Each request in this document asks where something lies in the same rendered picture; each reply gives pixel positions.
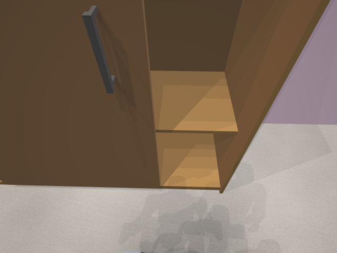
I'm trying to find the wardrobe door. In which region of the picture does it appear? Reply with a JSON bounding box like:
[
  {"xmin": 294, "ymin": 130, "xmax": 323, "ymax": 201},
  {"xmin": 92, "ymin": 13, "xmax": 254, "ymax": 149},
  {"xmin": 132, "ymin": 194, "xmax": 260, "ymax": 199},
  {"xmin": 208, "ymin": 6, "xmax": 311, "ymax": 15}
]
[{"xmin": 0, "ymin": 0, "xmax": 161, "ymax": 189}]

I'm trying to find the handle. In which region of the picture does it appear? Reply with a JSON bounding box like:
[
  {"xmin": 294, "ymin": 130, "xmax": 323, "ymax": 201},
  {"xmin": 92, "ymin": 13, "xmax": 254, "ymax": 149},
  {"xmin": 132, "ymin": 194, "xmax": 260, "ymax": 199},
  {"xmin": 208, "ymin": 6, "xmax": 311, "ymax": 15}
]
[{"xmin": 82, "ymin": 6, "xmax": 116, "ymax": 93}]

